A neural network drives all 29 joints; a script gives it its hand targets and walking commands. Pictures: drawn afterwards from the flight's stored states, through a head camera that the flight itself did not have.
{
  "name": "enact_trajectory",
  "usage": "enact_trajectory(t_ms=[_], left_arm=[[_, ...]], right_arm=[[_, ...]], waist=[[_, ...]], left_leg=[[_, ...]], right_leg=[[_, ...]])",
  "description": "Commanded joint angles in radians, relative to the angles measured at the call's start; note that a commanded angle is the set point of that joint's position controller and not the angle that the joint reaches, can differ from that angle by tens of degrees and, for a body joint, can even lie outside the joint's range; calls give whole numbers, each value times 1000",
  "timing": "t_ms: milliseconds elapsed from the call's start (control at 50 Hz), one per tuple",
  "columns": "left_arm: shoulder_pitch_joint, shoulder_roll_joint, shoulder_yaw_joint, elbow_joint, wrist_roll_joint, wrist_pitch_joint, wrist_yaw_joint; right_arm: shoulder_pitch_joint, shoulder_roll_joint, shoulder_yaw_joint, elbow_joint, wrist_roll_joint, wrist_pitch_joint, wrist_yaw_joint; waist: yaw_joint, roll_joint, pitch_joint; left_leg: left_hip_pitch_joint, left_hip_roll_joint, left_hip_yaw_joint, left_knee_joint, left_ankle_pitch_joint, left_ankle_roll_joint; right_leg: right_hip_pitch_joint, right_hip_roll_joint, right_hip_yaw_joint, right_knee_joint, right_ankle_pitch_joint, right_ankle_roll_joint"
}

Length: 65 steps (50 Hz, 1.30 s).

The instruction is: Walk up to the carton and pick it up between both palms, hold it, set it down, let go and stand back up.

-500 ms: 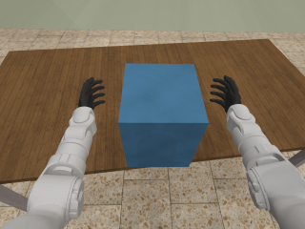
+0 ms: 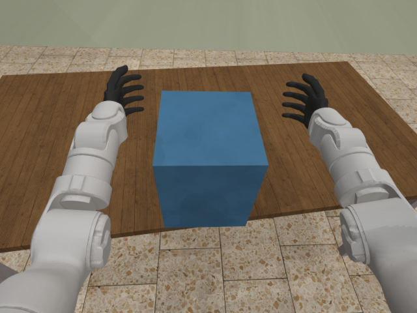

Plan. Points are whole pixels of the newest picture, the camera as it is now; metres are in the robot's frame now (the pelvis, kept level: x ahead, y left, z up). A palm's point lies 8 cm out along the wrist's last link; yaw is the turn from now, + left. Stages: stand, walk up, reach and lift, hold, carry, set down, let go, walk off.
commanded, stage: set down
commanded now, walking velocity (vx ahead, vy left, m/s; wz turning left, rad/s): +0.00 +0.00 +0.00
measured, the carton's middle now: (205, 162) +0.43 +0.04 +0.01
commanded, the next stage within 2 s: none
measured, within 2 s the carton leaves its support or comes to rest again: neither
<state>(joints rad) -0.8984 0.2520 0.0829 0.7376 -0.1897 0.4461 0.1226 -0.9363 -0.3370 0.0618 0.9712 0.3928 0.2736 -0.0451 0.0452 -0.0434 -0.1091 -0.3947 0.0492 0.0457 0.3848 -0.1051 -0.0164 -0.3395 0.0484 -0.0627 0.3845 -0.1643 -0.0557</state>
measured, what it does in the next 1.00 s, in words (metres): stands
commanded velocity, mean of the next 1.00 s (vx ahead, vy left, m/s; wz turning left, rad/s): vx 0.00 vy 0.00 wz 0.00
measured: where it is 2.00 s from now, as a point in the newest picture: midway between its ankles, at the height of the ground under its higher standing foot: outside the picture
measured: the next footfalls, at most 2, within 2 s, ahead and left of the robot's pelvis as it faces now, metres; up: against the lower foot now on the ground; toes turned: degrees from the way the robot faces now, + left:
none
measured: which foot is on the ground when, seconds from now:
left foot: down 0.00-1.00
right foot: down 0.00-1.00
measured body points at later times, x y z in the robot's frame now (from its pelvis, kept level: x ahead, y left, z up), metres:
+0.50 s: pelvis +0.01 +0.00 +0.00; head +0.01 +0.02 +0.45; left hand +0.37 +0.22 +0.11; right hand +0.39 -0.18 +0.10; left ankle +0.05 +0.13 -0.74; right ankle +0.01 -0.08 -0.74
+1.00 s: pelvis +0.02 +0.00 +0.01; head +0.02 +0.01 +0.46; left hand +0.31 +0.22 +0.06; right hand +0.32 -0.19 +0.06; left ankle +0.05 +0.13 -0.74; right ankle +0.01 -0.08 -0.74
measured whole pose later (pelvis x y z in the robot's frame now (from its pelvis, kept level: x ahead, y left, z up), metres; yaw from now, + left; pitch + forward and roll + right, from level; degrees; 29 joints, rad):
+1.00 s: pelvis +0.02 +0.00 +0.01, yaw -1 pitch +0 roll +1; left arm -0.04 0.15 0.10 0.03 -0.14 0.37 0.08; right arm -0.07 -0.25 0.04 0.20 0.29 0.13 -0.04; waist 0.03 -0.04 0.00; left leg -0.19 0.03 0.06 0.30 -0.11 -0.02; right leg -0.17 0.04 -0.02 0.36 -0.19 -0.05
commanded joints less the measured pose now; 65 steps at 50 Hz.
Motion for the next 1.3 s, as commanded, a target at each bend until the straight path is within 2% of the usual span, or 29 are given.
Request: enact_trajectory(t_ms=[0,100,140,160,180,240,280,300,360,380,420,440,460,500,520,580,600,660,720,820,840,880,900,940,980,1100,1160,1260,1280], left_arm=[[-373,171,53,-243,21,-14,-9],[-285,169,63,-406,33,17,-37],[-110,122,66,-467,54,21,-50],[-286,179,70,-522,33,31,-53],[-89,124,59,-511,43,35,-56],[-178,149,48,-586,25,41,-50],[22,102,53,-635,46,36,-52],[-141,150,49,-670,26,41,-47],[68,84,42,-705,40,38,-45],[-40,117,49,-729,20,41,-44],[52,108,62,-771,21,45,-42],[100,102,71,-764,33,44,-43],[-24,138,66,-755,12,46,-40],[216,60,74,-745,38,43,-35],[101,94,74,-774,27,46,-36],[151,79,75,-767,35,43,-30],[268,38,75,-765,52,46,-34],[201,78,86,-816,51,37,-29],[326,24,79,-836,75,18,-36],[423,29,66,-889,65,-44,-51],[546,-3,66,-875,76,-58,-55],[434,32,55,-925,37,-96,-43],[599,-29,36,-909,58,-119,-38],[550,9,29,-960,33,-152,-36],[713,-9,34,-968,56,-194,-38],[776,-8,-11,-973,18,-270,-32],[912,-28,-18,-953,15,-324,-28],[836,8,-24,-910,6,-381,-14],[938,-19,-37,-862,19,-387,-12]], right_arm=[[-439,-177,-21,-255,26,-46,-15],[-330,-172,-35,-386,33,-54,-32],[-140,-164,-19,-378,20,-67,-29],[-307,-196,-55,-444,12,-61,-32],[-102,-172,-18,-411,28,-64,-25],[-189,-175,-65,-511,6,-62,-20],[-10,-132,-36,-563,0,-83,-22],[-172,-167,-81,-632,-8,-80,-23],[42,-139,-56,-669,-13,-81,-21],[-63,-155,-84,-707,-29,-77,-24],[25,-145,-77,-744,-25,-73,-25],[86,-127,-67,-741,-19,-68,-29],[-41,-151,-83,-767,-30,-61,-31],[188,-104,-52,-742,-22,-65,-25],[76,-130,-69,-788,-23,-66,-25],[126,-121,-76,-801,-26,-65,-26],[233,-106,-48,-771,-28,-66,-20],[180,-121,-71,-844,-41,-67,-11],[302,-87,-64,-860,-47,-82,-5],[405,-73,-93,-929,-83,-132,-14],[542,-51,-72,-909,-81,-144,-12],[430,-61,-109,-997,-93,-165,-7],[608,-23,-77,-944,-92,-179,3],[567,-42,-107,-1022,-103,-211,4],[731,-10,-95,-998,-121,-243,5],[789,-32,-92,-1117,-114,-302,13],[973,-4,-78,-1094,-133,-319,18],[915,-27,-97,-1059,-135,-335,39],[1002,0,-78,-1032,-124,-332,48]], waist=[[11,6,-499],[-27,63,-522],[-21,47,-485],[-36,68,-505],[-19,60,-459],[-34,81,-443],[-36,68,-421],[-50,83,-452],[-40,42,-400],[-43,48,-417],[-34,32,-401],[-42,18,-382],[-39,26,-383],[-25,12,-320],[-11,22,-349],[-31,32,-308],[-6,31,-278],[-6,22,-292],[1,19,-228],[-11,13,-216],[-7,9,-197],[-15,24,-220],[-8,18,-176],[-21,23,-205],[-16,44,-177],[-28,-5,-131],[-20,-21,-86],[-12,31,-60],[-5,21,-24]], left_leg=[[265,-49,-19,0,188,14],[319,-68,-10,10,293,-2],[377,-59,-15,10,350,-11],[330,-60,-8,6,297,-13],[367,-56,-18,-1,323,-13],[353,-48,-19,0,284,-17],[392,-54,-20,-1,291,-11],[338,-58,-18,-8,240,-7],[372,-53,-23,-13,246,0],[333,-58,-15,-10,219,2],[339,-60,-17,-20,199,11],[355,-58,-14,-26,198,11],[302,-57,-12,-32,129,15],[370,-46,-13,-40,141,22],[350,-54,-9,-45,127,18],[353,-56,-11,-48,88,19],[376,-55,-7,-60,104,21],[364,-53,-7,-73,58,23],[384,-52,-6,-84,85,23],[363,-66,1,-78,74,30],[388,-60,-6,-79,95,27],[358,-63,0,-76,58,32],[392,-52,-11,-79,92,27],[390,-60,-6,-76,100,21],[424,-66,-5,-75,147,11],[417,-59,-16,-67,188,11],[433,-55,-16,-79,192,14],[416,-51,-25,-88,159,11],[431,-45,-34,-96,150,14]], right_leg=[[237,-9,54,-36,294,98],[282,-2,46,-17,460,102],[324,8,39,-20,496,91],[278,4,45,-27,444,86],[300,5,43,-31,454,78],[214,2,34,-38,361,74],[228,1,38,-40,379,74],[192,3,36,-42,322,68],[230,4,42,-36,344,67],[203,-1,51,-37,313,66],[214,-3,62,-39,306,71],[224,-6,64,-38,330,78],[178,-9,68,-41,237,77],[194,-7,67,-53,221,70],[159,-10,72,-61,189,72],[140,-11,72,-68,144,70],[162,-11,77,-67,151,66],[132,-16,84,-76,103,71],[145,-17,84,-88,108,62],[175,-31,97,-74,157,72],[210,-36,107,-78,171,65],[162,-38,95,-81,108,67],[202,-32,95,-85,116,52],[168,-37,99,-97,135,56],[188,-38,101,-93,184,64],[155,-26,91,-113,201,62],[165,-34,102,-125,221,55],[108,-44,122,-139,132,38],[110,-49,120,-158,107,38]])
